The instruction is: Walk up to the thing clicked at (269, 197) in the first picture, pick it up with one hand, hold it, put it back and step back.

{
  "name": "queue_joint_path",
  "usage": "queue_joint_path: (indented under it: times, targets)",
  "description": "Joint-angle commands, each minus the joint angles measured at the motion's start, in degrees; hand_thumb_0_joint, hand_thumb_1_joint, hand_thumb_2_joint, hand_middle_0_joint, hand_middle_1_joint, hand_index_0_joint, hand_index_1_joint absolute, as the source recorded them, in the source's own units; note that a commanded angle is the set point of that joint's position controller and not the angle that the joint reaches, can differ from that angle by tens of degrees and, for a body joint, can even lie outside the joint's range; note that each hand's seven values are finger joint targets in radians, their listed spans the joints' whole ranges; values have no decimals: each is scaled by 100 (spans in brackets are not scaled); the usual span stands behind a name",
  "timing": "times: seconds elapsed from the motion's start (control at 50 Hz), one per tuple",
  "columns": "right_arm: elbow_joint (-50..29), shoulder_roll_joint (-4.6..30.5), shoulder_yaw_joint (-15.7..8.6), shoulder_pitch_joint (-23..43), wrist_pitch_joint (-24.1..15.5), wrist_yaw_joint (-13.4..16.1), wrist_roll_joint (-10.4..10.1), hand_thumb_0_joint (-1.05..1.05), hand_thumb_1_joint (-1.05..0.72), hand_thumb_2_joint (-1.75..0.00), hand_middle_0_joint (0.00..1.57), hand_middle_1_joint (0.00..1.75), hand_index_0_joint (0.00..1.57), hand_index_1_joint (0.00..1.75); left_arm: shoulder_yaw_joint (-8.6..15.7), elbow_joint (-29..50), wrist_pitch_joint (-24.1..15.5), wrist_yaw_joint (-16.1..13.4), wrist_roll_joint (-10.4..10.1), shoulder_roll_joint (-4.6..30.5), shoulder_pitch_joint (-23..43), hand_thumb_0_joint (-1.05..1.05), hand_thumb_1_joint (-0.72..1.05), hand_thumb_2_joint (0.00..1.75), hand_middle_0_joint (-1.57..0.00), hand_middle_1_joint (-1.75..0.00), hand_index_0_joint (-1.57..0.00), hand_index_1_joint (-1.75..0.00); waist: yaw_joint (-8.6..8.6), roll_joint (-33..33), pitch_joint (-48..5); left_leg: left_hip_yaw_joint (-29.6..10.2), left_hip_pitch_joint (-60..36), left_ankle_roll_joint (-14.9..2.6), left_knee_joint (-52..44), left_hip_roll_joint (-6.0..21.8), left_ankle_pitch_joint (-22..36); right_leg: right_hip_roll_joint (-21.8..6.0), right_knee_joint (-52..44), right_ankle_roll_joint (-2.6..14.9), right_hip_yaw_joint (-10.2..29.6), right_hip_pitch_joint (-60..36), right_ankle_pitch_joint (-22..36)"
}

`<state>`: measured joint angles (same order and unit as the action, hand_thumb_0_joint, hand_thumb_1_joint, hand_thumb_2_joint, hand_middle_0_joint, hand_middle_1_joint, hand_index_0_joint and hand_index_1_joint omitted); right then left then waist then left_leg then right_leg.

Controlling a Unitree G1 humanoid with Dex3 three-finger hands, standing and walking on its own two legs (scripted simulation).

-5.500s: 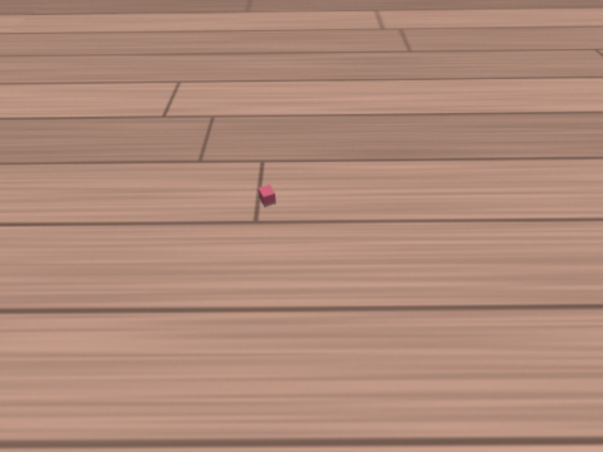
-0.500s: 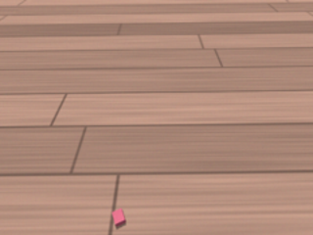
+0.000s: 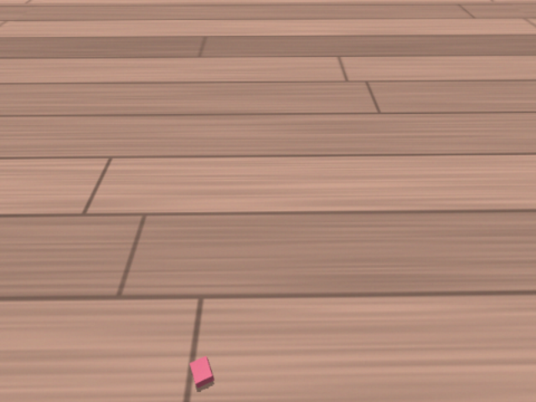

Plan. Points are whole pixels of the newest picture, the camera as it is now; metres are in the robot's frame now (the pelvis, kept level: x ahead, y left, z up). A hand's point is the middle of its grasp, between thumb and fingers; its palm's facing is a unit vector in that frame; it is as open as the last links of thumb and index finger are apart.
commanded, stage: stand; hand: left
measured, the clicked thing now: (202, 371) +0.39 +0.24 -0.76
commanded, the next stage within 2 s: none
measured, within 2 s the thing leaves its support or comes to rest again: neither
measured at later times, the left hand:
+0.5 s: hand out of the picture +0.05 +0.25 -0.16, palm faces -0.01 -0.94 -0.34, open 7.4 cm
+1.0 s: hand out of the picture +0.05 +0.25 -0.16, palm faces -0.02 -0.94 -0.34, open 7.4 cm
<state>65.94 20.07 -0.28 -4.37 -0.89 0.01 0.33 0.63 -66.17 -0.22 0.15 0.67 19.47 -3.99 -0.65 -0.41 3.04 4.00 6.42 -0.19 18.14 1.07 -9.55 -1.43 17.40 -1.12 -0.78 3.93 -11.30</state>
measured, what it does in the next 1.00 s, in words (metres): stands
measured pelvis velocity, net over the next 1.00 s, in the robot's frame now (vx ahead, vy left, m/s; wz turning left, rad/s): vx -0.02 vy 0.00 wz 0.02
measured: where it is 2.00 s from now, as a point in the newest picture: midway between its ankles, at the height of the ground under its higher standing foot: outside the picture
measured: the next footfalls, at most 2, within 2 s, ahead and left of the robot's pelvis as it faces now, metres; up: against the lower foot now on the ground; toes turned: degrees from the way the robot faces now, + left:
none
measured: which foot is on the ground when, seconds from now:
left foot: down 0.00-1.00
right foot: down 0.00-1.00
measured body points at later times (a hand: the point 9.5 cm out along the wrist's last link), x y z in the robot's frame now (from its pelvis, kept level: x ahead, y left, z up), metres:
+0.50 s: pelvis -0.02 +0.00 +0.00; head -0.01 +0.00 +0.45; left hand +0.05 +0.30 -0.13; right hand +0.07 -0.30 -0.13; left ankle +0.00 +0.11 -0.75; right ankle -0.02 -0.13 -0.75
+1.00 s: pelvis -0.02 +0.00 +0.00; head -0.01 +0.00 +0.45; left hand +0.05 +0.30 -0.14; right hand +0.06 -0.30 -0.13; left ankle +0.00 +0.11 -0.75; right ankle -0.02 -0.13 -0.75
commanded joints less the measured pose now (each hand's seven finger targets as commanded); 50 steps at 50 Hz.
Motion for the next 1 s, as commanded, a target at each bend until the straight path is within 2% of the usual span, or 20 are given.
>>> queue_joint_path:
  times: [0.0,0.06,0.1,0.14,0.22,0.28,0.42,0.46,0.6,0.66,0.78,0.86,0.94,0.98]
  targets:
    - [-346,1175,-216,316,-132,71,1,0,-90,-90,20,30,20,30,206,369,-134,-76,-40,1221,228,0,90,90,-20,-30,-20,-30,48,51,-686,-658,-439,-45,-185,776,1634,-672,-163,167,433,-53,1457]
    - [-359,1182,-197,322,-107,62,3,0,-90,-90,20,30,20,30,185,384,-132,-75,-23,1206,229,0,90,90,-20,-30,-20,-30,39,81,-596,-670,-350,-40,-261,751,1200,-670,-274,151,438,23,1136]
    - [-371,1191,-205,320,-97,54,2,0,-90,-90,20,30,20,30,183,386,-135,-79,-9,1214,215,0,90,90,-20,-30,-20,-30,32,27,-628,-672,-380,-73,-257,761,1158,-687,-281,152,432,22,1129]
    - [-364,1168,-189,307,-89,50,7,0,-90,-90,20,30,20,30,185,377,-130,-75,-20,1235,244,0,90,90,-20,-30,-20,-30,22,-18,-506,-685,-332,-56,-318,737,899,-675,-336,159,451,121,862]
    - [-364,1209,-204,341,-98,36,14,0,-90,-90,20,30,20,30,162,405,-141,-61,-15,1195,183,0,90,90,-20,-30,-20,-30,43,27,-488,-708,-324,-52,-331,731,735,-663,-395,157,457,224,708]
    - [-369,1183,-209,291,-97,28,24,0,-90,-90,20,30,20,30,176,418,-149,-65,-8,1242,216,0,90,90,-20,-30,-20,-30,22,1,-568,-713,-356,-90,-296,761,824,-704,-365,185,479,150,772]
    - [-339,1182,-206,225,-92,17,23,0,-90,-90,20,30,20,30,164,425,-144,-59,-15,1244,148,0,90,90,-20,-30,-20,-30,14,62,-374,-754,-162,-69,-383,708,389,-678,-444,181,477,261,412]
    - [-338,1174,-207,231,-92,17,42,0,-90,-90,20,30,20,30,165,442,-149,-55,-15,1281,121,0,90,90,-20,-30,-20,-30,30,32,-465,-754,-211,-94,-356,735,524,-695,-408,195,494,232,462]
    - [-333,1198,-212,172,-89,12,30,0,-90,-90,20,30,20,30,164,420,-133,-42,-5,1259,50,0,90,90,-20,-30,-20,-30,26,87,-286,-826,10,-75,-455,686,20,-659,-410,194,466,325,130]
    - [-340,1222,-213,183,-93,12,27,0,-90,-90,20,30,20,30,156,417,-133,-36,4,1232,-65,0,90,90,-20,-30,-20,-30,63,118,-351,-857,-48,-91,-456,708,73,-660,-375,198,455,317,206]
    - [-339,1216,-206,132,-103,14,34,0,-90,-90,20,30,20,30,135,474,-154,-47,0,1254,-16,0,90,90,-20,-30,-20,-30,38,40,-430,-820,-156,-92,-320,725,576,-675,-357,193,467,331,366]
    - [-322,1222,-197,90,-88,13,26,0,-90,-90,20,30,20,30,137,453,-142,-47,-5,1262,-67,0,90,90,-20,-30,-20,-30,34,46,-272,-848,36,-81,-405,674,112,-670,-390,186,472,348,139]
    - [-351,1218,-205,103,-94,12,38,0,-90,-90,20,30,20,30,137,502,-157,-50,8,1290,-46,0,90,90,-20,-30,-20,-30,39,2,-498,-822,-146,-103,-303,720,514,-698,-343,199,482,278,398]
    - [-323,1229,-195,99,-94,15,26,0,-90,-90,20,30,20,30,123,491,-153,-50,2,1248,-76,0,90,90,-20,-30,-20,-30,43,69,-385,-834,-72,-95,-332,699,415,-693,-353,198,469,292,395]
